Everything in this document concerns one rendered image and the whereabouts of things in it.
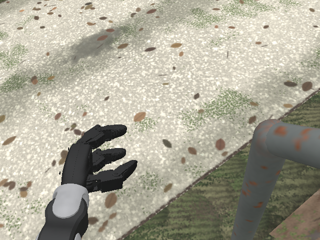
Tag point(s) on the robot left hand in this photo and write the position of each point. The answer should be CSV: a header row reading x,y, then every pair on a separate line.
x,y
81,162

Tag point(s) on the left robot forearm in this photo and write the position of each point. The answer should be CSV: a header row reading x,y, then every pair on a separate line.
x,y
66,215

